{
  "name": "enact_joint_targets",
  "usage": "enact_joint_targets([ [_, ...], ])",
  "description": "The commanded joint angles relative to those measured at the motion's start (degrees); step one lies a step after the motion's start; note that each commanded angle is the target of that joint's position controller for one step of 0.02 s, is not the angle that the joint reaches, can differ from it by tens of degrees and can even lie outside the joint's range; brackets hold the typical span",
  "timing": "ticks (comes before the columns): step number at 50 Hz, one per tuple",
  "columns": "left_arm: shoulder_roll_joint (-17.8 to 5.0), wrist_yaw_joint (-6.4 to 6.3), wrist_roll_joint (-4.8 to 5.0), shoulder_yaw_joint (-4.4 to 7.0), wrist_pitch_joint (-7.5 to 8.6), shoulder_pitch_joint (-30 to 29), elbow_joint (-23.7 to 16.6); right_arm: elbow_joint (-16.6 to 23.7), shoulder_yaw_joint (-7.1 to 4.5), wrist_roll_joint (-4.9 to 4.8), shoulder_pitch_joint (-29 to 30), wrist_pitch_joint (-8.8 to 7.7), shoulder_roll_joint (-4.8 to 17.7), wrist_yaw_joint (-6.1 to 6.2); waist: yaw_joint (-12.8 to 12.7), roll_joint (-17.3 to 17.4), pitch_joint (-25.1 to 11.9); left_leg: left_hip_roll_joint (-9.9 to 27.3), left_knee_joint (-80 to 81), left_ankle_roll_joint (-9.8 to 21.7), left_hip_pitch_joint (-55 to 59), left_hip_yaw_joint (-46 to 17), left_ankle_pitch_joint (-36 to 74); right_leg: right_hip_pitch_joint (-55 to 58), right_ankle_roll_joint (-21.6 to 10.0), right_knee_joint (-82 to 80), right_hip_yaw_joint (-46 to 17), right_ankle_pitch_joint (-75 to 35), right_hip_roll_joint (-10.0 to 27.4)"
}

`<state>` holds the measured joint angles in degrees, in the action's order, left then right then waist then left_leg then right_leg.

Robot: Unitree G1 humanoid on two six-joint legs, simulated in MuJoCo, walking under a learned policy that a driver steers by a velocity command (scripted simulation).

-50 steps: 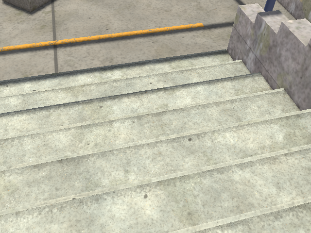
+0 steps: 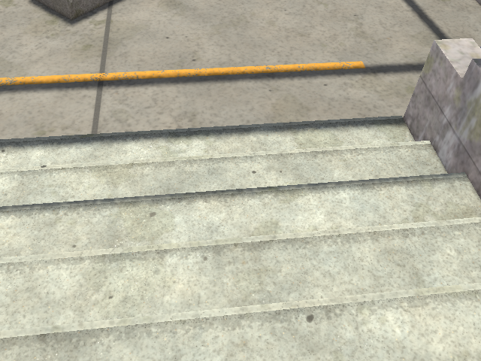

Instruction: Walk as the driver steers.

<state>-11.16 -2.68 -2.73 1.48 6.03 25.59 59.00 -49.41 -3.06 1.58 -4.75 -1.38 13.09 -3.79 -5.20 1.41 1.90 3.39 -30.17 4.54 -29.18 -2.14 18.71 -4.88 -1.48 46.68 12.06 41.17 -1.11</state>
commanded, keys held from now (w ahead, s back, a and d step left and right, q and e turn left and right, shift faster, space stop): w+q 0.14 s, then q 0.54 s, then no key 0.32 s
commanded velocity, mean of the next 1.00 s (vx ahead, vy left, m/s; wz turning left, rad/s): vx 0.19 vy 0.00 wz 0.48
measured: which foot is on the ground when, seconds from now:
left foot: up 0.00-0.06, down 0.08-0.50, up 0.52-0.88, down 0.90-1.00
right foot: down 0.00-0.10, up 0.12-0.48, down 0.50-0.90, up 0.92-1.00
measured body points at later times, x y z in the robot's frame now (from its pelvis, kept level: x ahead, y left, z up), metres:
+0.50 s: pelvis +0.24 +0.02 -0.08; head +0.25 +0.01 +0.37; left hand +0.32 +0.29 -0.19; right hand +0.36 -0.23 -0.21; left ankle +0.18 +0.11 -0.79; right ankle +0.32 -0.07 -0.79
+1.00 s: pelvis +0.24 +0.03 -0.06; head +0.24 +0.06 +0.39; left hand +0.17 +0.29 -0.21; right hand +0.48 -0.10 -0.16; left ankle +0.21 +0.09 -0.79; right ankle +0.30 -0.08 -0.76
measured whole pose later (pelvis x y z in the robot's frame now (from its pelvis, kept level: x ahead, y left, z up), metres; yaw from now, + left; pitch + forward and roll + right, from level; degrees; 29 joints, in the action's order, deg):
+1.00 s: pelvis +0.24 +0.03 -0.06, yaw +29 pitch -1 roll -1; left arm -14.8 0.1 -0.3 2.2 -3.9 15.5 46.9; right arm -42.6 0.1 0.7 -9.4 2.6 10.3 -0.6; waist -1.8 -3.3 1.9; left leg -3.8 -29.4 4.7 -13.5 1.0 -15.5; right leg -20.5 0.1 45.6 2.1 25.0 2.0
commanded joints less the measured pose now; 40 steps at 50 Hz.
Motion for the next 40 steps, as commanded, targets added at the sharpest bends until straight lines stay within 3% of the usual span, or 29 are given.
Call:
enact_joint_targets([
  [1, -7.2, -0.91, 0.28, 1.18, -1.05, 8.4, 1.2, 6.0, 0.22, 0.36, 11.5, -1.61, 1.6, -0.76, -4.0, -2.5, 10.8, -0.4, 5.7, 1.2, -3.3, 5.3, -8.8, -3.4, -7.8, -6.7, -13.7, -32.9, 16.4],
  [2, -7.3, -0.85, 0.00, 1.13, -1.62, 8.6, 1.7, 4.0, -0.24, 0.45, 7.1, -1.52, 2.3, -0.28, -2.1, -1.6, 8.8, -1.2, 6.5, 2.3, 1.3, 6.6, -11.9, -2.6, -7.6, 0.5, -12.0, -39.9, 16.0],
  [3, -8.6, -0.56, 0.05, 1.27, -1.79, 8.2, 1.5, 1.1, -0.80, 0.77, -0.4, -1.31, 3.3, 0.60, 0.8, -0.8, 4.7, -4.7, 6.3, 3.0, 9.3, 10.0, -15.1, -2.7, -7.2, 10.5, -9.2, -49.2, 14.3],
  [4, -9.1, -0.26, 0.80, 1.34, -2.13, 7.3, 1.5, -3.0, -1.56, 0.93, -11.0, -1.40, 4.2, 1.25, 5.7, 0.0, -1.8, -7.0, 5.5, 4.2, 24.3, 12.2, -11.3, -7.8, -6.1, 24.3, -5.8, -53.2, 12.2],
  [5, -7.3, 0.11, 1.57, 1.54, -1.95, 10.5, 1.3, -4.2, -3.00, 1.38, -16.9, -1.44, 9.3, 1.47, 7.3, 6.3, -9.2, 1.1, -6.3, 7.6, 46.1, 1.9, 7.3, -27.2, -3.3, 44.0, -3.2, -24.5, 8.7],
  [6, -6.2, 0.67, 4.70, 0.97, -1.24, 12.2, -0.8, -3.7, -3.96, -0.49, -25.9, -0.93, 13.1, 1.12, 12.9, 13.4, -27.1, 20.1, -12.9, 20.7, 69.2, -22.0, 18.4, -44.2, 0.1, 70.3, -7.1, 7.3, 3.7],
  [7, -9.2, 0.98, 4.92, 1.34, -0.07, -0.4, -6.7, -4.0, -4.41, -1.59, -33.2, 0.85, 15.8, 2.76, 18.2, 8.3, -31.0, 22.9, 1.1, 23.8, 70.4, -35.0, -7.4, -55.2, 1.3, 69.7, -11.0, -0.1, 2.3],
  [8, -9.1, 0.67, 3.45, 1.40, 0.17, -10.5, -9.4, -2.6, -3.88, -0.73, -26.9, 1.74, 14.0, 4.47, 17.1, 3.2, -18.8, 20.1, 8.1, 20.7, 60.7, -31.8, -15.7, -60.3, 1.5, 61.5, -11.5, -7.0, 4.4],
  [9, -7.9, 0.34, 2.01, 1.18, -0.32, -13.1, -9.9, -2.7, -3.04, -0.74, -20.7, 1.76, 11.1, 5.16, 13.9, 0.2, -8.3, 17.8, 8.5, 17.9, 47.4, -25.5, -6.9, -58.2, 2.0, 54.8, -11.0, -8.9, 5.8],
  [10, -7.1, 0.48, 0.51, 1.26, -1.52, -10.8, -9.5, -1.8, -2.58, -0.44, -18.3, 1.30, 9.8, 5.28, 10.7, -1.7, -5.3, 17.7, 6.4, 18.1, 36.1, -24.2, 4.2, -52.0, 1.7, 53.1, -12.7, -8.7, 6.6],
  [11, -6.3, 0.44, -0.44, 1.24, -3.58, -6.6, -8.5, -0.6, -1.88, -0.40, -15.2, 0.58, 8.3, 4.77, 6.4, -5.6, -3.7, 15.7, 6.2, 17.2, 24.3, -21.3, 5.8, -44.0, 1.4, 47.1, -13.7, -9.0, 7.6],
  [12, -5.5, 0.31, -0.04, 1.30, -4.89, -4.8, -8.4, -0.3, -1.23, -0.31, -11.7, -0.48, 7.3, 4.22, 2.9, -6.6, -1.5, 11.0, 7.7, 14.4, 15.5, -16.1, 2.9, -38.8, 1.6, 35.8, -15.1, -18.2, 8.1],
  [15, -3.7, 0.81, 0.23, 0.87, -5.08, -8.4, -11.3, 0.9, -1.16, -1.47, -7.0, -1.99, 8.6, 4.16, 1.0, 2.4, -2.2, 1.8, 9.5, 10.0, 3.3, -7.1, 14.0, -20.6, 2.6, 8.6, -10.8, -34.7, 3.5],
  [16, -2.4, 0.92, 0.43, 0.32, -5.14, -7.6, -11.0, 1.0, -1.15, -1.24, -6.8, -1.54, 8.4, 4.09, 0.9, 5.0, -5.1, 0.9, 7.2, 9.3, 3.9, -5.3, 19.7, -16.5, 2.4, 7.6, -9.9, -38.1, 1.7],
  [17, -3.2, 1.07, 0.66, 0.50, -5.09, -4.7, -10.0, 1.6, -1.06, -1.30, -6.7, -1.16, 8.0, 4.12, 0.3, 6.5, -8.4, 2.0, 4.5, 9.1, 7.0, -6.1, 22.2, -15.6, 1.7, 10.5, -11.6, -43.2, 2.3],
  [19, -6.3, 1.40, 0.89, 1.18, -5.05, -6.1, -10.1, 3.4, -1.28, -1.36, -7.2, -0.12, 8.1, 3.94, 1.3, 2.4, -9.6, 2.1, 1.6, 9.5, 7.2, -8.1, 15.0, -15.1, 1.5, 11.4, -11.6, -43.4, 1.9],
  [22, -6.4, 1.80, 0.64, 1.00, -4.78, -13.1, -13.1, 4.5, -1.53, -0.28, -10.6, 1.78, 8.9, 4.06, 4.0, 4.0, -3.5, 3.7, -0.7, 10.1, 8.5, -15.6, 3.1, -17.3, 1.5, 5.6, -12.8, -30.9, 1.5],
  [24, -6.6, 2.08, 0.88, 1.19, -3.72, -7.4, -11.6, 6.2, -1.73, -0.45, -8.6, 2.44, 8.5, 4.73, 1.0, 4.5, -1.0, 2.1, -6.6, 7.6, 6.9, -17.9, -1.2, -10.6, 0.6, -5.7, -13.6, -29.6, 1.2],
  [25, -8.3, 2.11, 0.77, 1.60, -2.64, -2.8, -10.6, 7.3, -1.74, -1.26, -8.5, 2.34, 7.7, 5.10, -1.0, 0.7, -1.5, -2.0, -15.7, 5.0, 4.8, -15.8, -6.7, -4.2, -0.4, -14.5, -16.0, -43.0, 3.9],
  [26, -14.9, 1.97, 0.83, 3.00, -2.18, -3.0, -11.2, 8.9, -1.03, -2.32, -16.4, 2.24, 2.1, 5.45, 4.7, -19.0, -4.6, -12.1, -34.0, 1.0, -2.3, -5.9, -41.1, 4.2, -6.1, -18.1, -32.2, -75.0, 20.9],
  [27, -13.6, 2.53, 2.85, 2.74, -2.53, -4.2, -12.9, 8.5, -1.72, -0.81, -19.9, 2.83, 5.3, 6.07, 6.2, -18.9, -7.0, -12.7, -41.7, 0.4, -9.6, -2.8, -58.6, 4.4, -11.6, -20.7, -43.8, -83.7, 27.4],
  [28, -11.1, 2.74, 2.90, 2.13, -2.61, -5.8, -14.7, 7.9, -2.45, -0.02, -16.4, 3.20, 7.6, 5.99, 5.3, -9.3, -5.1, -10.3, -46.9, -0.5, -11.5, -3.8, -54.6, 2.1, -14.2, -22.2, -40.8, -77.1, 26.0],
  [29, -8.5, 2.40, 2.35, 1.71, -3.79, -11.5, -16.1, 7.8, -3.24, -0.69, -10.8, 3.98, 9.5, 5.14, 5.8, -1.6, -3.4, -8.3, -44.5, -0.9, -7.8, -3.3, -49.2, -3.9, -12.2, -25.7, -31.5, -62.2, 20.0],
  [30, -9.8, 2.24, 1.34, 1.89, -3.80, -12.3, -16.4, 9.4, -3.00, -1.19, -12.1, 4.65, 7.7, 4.29, 7.5, -9.7, -2.8, -7.5, -45.5, -1.7, -7.2, -2.2, -47.4, -5.7, -14.0, -24.3, -29.3, -65.4, 21.1],
  [31, -9.6, 2.04, 1.30, 2.14, -3.97, -12.1, -16.0, 9.6, -2.61, -0.94, -11.2, 5.42, 6.9, 3.79, 7.4, -11.4, -2.4, -5.8, -44.7, -2.6, -7.6, -2.3, -45.0, -5.8, -13.9, -24.1, -26.5, -64.6, 20.2],
  [33, -8.7, 1.80, 1.16, 2.37, -4.62, -12.4, -16.6, 9.7, -2.26, -1.08, -8.8, 6.36, 6.2, 3.26, 7.0, -8.5, -3.0, -5.7, -40.0, -4.0, -5.0, 0.2, -40.5, -7.8, -11.1, -25.2, -19.3, -57.1, 16.2],
  [35, -9.1, 1.43, 1.14, 2.42, -4.74, -10.1, -16.1, 10.7, -1.38, -0.73, -6.0, 6.45, 4.7, 2.65, 5.7, -7.7, -4.2, -5.8, -32.2, -4.3, -4.0, 1.5, -38.2, -5.6, -10.8, -23.7, -15.4, -61.1, 15.4],
  [37, -10.1, 2.03, 1.05, 2.60, -4.89, -9.5, -16.1, 11.4, -0.54, -1.21, -5.4, 6.56, 3.2, 2.34, 5.8, -8.7, -6.5, -6.4, -26.4, -3.7, 2.0, 2.8, -37.4, -6.7, -10.4, -23.8, -13.2, -59.7, 15.4],
  [40, -11.1, 2.76, 1.06, 2.70, -5.32, -10.2, -16.4, 11.9, -0.07, -1.28, -4.5, 6.83, 3.5, 2.56, 5.4, -11.0, -6.8, -7.0, -19.0, -2.7, 7.3, 4.3, -40.7, -7.4, -10.3, -24.2, -12.9, -55.0, 16.2],
])
Velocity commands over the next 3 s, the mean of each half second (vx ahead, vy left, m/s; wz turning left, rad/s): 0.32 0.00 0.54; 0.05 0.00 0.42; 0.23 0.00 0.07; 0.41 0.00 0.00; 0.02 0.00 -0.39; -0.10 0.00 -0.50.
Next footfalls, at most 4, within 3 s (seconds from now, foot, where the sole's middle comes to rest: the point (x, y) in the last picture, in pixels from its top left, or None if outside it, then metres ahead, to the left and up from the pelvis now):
0.08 left None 0.21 0.11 -0.83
0.50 right None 0.35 -0.06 -0.83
0.90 left None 0.25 0.11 -0.83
1.40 right None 0.29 -0.05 -0.83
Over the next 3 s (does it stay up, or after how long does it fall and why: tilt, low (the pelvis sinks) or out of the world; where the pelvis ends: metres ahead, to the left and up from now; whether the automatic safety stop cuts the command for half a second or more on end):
stays up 0.41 0.22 -0.18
